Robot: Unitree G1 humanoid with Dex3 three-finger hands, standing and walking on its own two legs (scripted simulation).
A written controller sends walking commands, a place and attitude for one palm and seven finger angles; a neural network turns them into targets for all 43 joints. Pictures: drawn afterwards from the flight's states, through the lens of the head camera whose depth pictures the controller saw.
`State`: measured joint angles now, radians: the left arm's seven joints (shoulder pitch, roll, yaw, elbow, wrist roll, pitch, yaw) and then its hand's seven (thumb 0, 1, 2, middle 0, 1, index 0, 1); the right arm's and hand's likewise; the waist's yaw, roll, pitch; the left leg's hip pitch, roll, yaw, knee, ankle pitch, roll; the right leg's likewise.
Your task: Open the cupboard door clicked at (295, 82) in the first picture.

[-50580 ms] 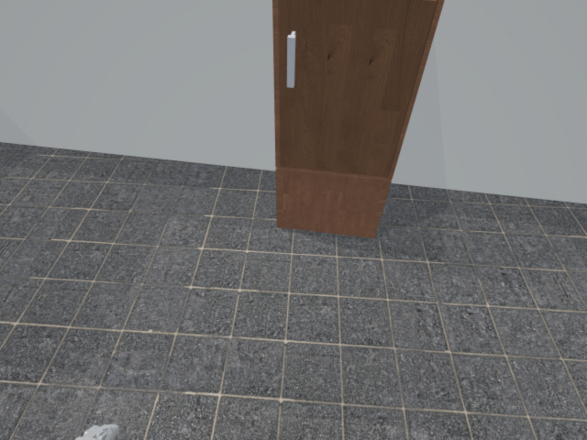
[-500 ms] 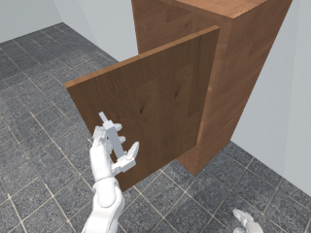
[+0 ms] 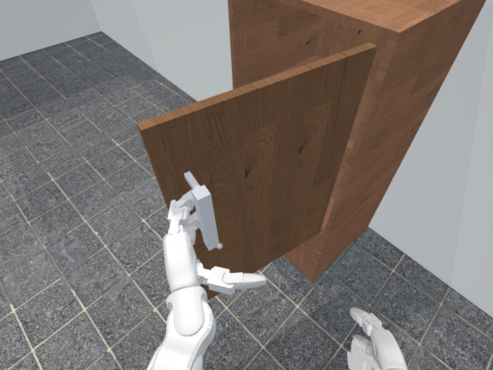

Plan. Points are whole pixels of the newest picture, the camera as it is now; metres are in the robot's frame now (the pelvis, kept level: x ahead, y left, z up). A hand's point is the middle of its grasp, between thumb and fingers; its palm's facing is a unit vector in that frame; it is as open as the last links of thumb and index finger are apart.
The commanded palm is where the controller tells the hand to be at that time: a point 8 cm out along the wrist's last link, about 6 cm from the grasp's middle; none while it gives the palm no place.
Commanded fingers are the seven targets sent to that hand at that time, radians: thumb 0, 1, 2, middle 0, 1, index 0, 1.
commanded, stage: slide the hand sideways off the handle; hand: left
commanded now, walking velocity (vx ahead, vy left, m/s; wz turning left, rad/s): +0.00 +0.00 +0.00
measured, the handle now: (201, 212) +0.35 +0.10 +0.08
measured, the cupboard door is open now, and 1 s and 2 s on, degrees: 81 82 82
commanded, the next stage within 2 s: draw the hand back to the body in 1.30 s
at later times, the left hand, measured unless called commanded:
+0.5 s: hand (213, 266) +0.26 +0.07 +0.08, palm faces -0.13 -0.99 +0.03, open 16.4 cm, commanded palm +0.23 +0.12 +0.07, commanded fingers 0.00 -0.50 0.30 -0.15 -0.30 -0.15 -0.30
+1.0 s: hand (179, 294) +0.22 +0.11 +0.07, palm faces -0.09 -1.00 -0.02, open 16.3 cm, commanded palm +0.19 +0.17 +0.07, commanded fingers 0.00 -0.50 0.30 -0.15 -0.30 -0.15 -0.30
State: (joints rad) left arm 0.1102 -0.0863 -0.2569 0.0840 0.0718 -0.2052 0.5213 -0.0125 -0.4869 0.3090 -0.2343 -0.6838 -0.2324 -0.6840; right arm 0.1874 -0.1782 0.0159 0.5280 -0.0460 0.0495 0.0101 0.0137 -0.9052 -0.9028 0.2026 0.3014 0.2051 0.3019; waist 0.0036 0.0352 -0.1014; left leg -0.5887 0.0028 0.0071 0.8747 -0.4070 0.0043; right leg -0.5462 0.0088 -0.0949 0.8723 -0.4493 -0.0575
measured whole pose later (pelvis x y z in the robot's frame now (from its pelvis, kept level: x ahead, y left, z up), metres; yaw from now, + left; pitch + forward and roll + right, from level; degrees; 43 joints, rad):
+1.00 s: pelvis +0.01 +0.01 -0.01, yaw -1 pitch +8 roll -1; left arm 0.46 0.14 -0.13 -0.23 -0.11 -0.25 -0.06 -0.01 -0.50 0.30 -0.15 -0.30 -0.15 -0.30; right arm 0.25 -0.22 0.03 0.43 0.01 -0.05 0.00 0.02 -0.90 -0.90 0.20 0.30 0.21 0.30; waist 0.01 0.04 -0.09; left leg -0.62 0.00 0.02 0.93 -0.45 0.02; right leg -0.58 0.01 -0.08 0.92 -0.48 -0.04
